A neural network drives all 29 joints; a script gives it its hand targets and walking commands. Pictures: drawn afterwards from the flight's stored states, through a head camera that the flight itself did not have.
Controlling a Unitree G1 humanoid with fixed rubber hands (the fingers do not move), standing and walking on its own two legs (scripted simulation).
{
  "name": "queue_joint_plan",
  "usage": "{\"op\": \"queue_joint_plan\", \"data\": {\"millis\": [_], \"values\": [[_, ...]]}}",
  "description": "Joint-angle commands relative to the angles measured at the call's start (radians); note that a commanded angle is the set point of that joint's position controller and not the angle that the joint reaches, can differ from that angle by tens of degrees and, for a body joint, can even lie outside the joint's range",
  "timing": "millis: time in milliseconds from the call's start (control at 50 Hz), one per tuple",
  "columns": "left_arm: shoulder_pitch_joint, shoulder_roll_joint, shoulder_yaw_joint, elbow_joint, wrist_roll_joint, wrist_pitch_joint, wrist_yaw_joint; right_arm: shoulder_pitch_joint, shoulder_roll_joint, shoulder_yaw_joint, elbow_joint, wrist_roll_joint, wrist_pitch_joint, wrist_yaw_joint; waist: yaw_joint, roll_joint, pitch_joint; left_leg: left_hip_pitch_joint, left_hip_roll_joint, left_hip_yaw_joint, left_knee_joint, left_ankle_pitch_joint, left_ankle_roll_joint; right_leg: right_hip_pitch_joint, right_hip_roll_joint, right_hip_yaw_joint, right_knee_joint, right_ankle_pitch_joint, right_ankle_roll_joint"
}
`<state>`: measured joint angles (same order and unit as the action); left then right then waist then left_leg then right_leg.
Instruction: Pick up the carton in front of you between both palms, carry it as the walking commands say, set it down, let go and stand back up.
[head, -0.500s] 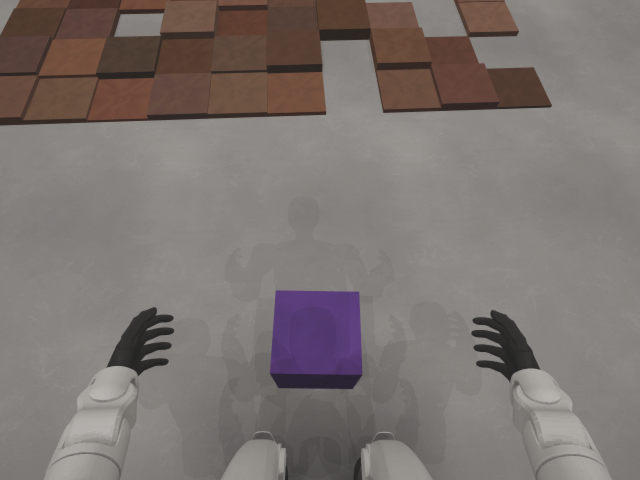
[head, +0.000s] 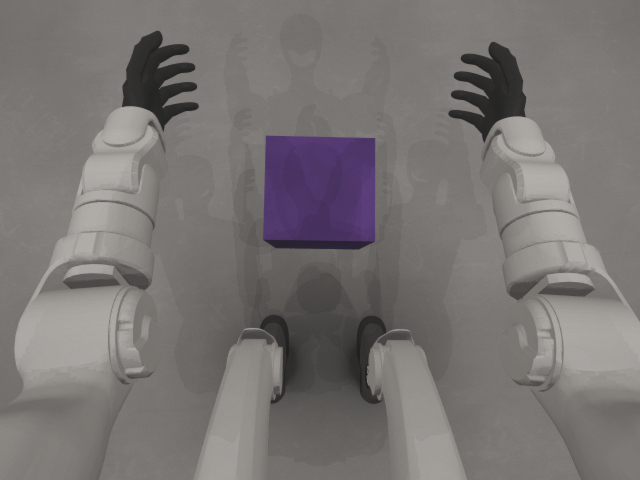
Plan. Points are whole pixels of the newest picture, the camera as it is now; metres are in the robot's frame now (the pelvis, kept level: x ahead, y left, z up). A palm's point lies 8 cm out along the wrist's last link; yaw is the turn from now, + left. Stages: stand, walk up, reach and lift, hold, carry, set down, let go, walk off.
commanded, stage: reach and lift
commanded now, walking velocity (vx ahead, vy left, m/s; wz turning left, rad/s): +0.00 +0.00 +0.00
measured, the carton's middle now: (318, 200) +0.50 +0.01 -0.51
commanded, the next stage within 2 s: none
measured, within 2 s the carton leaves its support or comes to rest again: leaves its support in 1.74 s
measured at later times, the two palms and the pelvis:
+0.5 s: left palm (206, 179) +0.50 +0.21 -0.32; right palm (435, 183) +0.50 -0.19 -0.32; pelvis +0.00 +0.00 -0.17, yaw +0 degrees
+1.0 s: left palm (232, 192) +0.51 +0.19 -0.46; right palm (410, 192) +0.51 -0.18 -0.46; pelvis -0.03 +0.00 -0.27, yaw -1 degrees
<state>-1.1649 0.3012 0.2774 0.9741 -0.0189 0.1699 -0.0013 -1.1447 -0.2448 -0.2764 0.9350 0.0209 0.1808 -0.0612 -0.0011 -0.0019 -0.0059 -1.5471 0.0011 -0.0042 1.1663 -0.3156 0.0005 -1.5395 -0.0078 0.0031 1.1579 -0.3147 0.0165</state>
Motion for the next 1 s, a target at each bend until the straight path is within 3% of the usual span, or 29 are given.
{"op": "queue_joint_plan", "data": {"millis": [0,160,240,340,420,480,580,660,780,920,980], "values": [[-0.218,0.099,0.053,-0.055,0.051,-0.032,0.002,-0.204,-0.094,-0.056,-0.063,-0.045,-0.035,-0.001,0.003,0.025,-0.967,0.507,-0.064,0.027,-0.104,0.081,-0.037,0.405,0.077,-0.05,-0.091,0.04,0.021],[-0.115,0.026,0.089,-0.059,0.093,-0.121,0.019,-0.105,-0.032,-0.099,-0.062,-0.094,-0.129,0.002,0.013,0.011,-0.947,0.259,-0.062,0.01,0.1,0.27,-0.04,0.16,0.083,-0.028,0.111,0.212,0.025],[-0.091,0.032,0.045,-0.082,0.04,-0.153,0.037,-0.078,-0.041,-0.057,-0.078,-0.052,-0.161,-0.012,0.014,0.013,-0.995,0.156,-0.063,0.0,0.251,0.345,-0.039,0.046,0.082,-0.021,0.259,0.27,0.026],[-0.092,0.097,-0.044,-0.161,-0.069,-0.167,0.064,-0.077,-0.097,0.04,-0.154,0.052,-0.173,-0.038,0.011,0.014,-1.195,0.153,-0.063,0.006,0.431,0.429,-0.041,0.048,0.078,-0.024,0.439,0.353,0.027],[-0.143,0.149,-0.094,-0.221,-0.138,-0.156,0.077,-0.129,-0.129,0.112,-0.222,0.128,-0.156,-0.06,0.02,0.014,-1.283,0.119,-0.059,0.031,0.534,0.367,-0.044,0.074,0.075,-0.033,0.549,0.328,0.026],[-0.198,0.175,-0.112,-0.219,-0.171,-0.134,0.084,-0.197,-0.149,0.138,-0.232,0.159,-0.132,-0.074,0.02,0.004,-1.27,0.047,-0.054,0.046,0.582,0.251,-0.041,0.083,0.07,-0.042,0.606,0.251,0.024],[-0.303,0.181,-0.141,-0.076,-0.193,-0.117,0.096,-0.303,-0.16,0.139,-0.106,0.175,-0.111,-0.083,0.015,-0.006,-1.034,-0.108,-0.032,0.043,0.641,0.014,-0.035,-0.044,0.052,-0.044,0.66,0.022,0.023],[-0.379,0.191,-0.155,0.047,-0.196,-0.128,0.095,-0.374,-0.17,0.143,0.022,0.18,-0.122,-0.078,0.018,-0.003,-0.893,-0.177,-0.015,0.03,0.696,-0.068,-0.032,-0.13,0.039,-0.032,0.707,-0.066,0.021],[-0.481,0.217,-0.182,0.128,-0.209,-0.162,0.096,-0.479,-0.199,0.169,0.123,0.204,-0.159,-0.074,0.025,0.005,-0.828,-0.188,0.001,0.009,0.778,-0.052,-0.031,-0.168,0.028,-0.018,0.794,-0.052,0.022],[-0.549,0.232,-0.26,0.056,-0.284,-0.185,0.124,-0.553,-0.258,0.229,0.077,0.271,-0.189,-0.091,0.013,0.026,-1.057,-0.021,-0.007,0.013,0.862,0.102,-0.037,-0.082,0.033,-0.038,0.886,0.084,0.017],[-0.529,0.217,-0.272,0.008,-0.3,-0.182,0.135,-0.529,-0.234,0.263,0.058,0.297,-0.189,-0.092,0.02,0.009,-1.097,-0.004,-0.02,0.02,0.866,0.138,-0.036,-0.061,0.04,-0.049,0.9,0.117,0.017]]}}
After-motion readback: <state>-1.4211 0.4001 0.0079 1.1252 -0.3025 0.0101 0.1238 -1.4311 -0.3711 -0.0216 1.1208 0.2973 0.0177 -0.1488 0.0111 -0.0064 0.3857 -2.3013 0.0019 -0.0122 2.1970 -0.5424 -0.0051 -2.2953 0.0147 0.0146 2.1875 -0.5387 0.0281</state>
